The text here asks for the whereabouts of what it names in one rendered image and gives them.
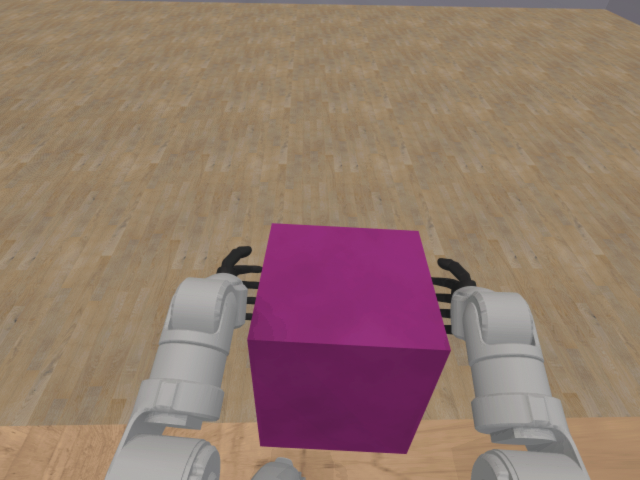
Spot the right robot upper arm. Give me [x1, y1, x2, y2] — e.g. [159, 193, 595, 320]
[471, 449, 588, 480]

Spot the left robot upper arm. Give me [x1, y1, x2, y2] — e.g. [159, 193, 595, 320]
[107, 433, 220, 480]

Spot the left robot forearm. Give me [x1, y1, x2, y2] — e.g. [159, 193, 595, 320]
[104, 273, 248, 480]

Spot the right robot forearm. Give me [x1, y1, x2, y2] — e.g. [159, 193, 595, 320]
[450, 286, 591, 480]

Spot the carton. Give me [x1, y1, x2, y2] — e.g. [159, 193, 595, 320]
[247, 223, 451, 454]

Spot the left robot shin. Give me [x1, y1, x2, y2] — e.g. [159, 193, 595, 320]
[275, 457, 293, 466]

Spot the left robot hand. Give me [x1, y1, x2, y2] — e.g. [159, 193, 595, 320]
[216, 246, 262, 320]

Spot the right robot hand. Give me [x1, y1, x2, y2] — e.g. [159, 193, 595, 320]
[431, 258, 477, 335]

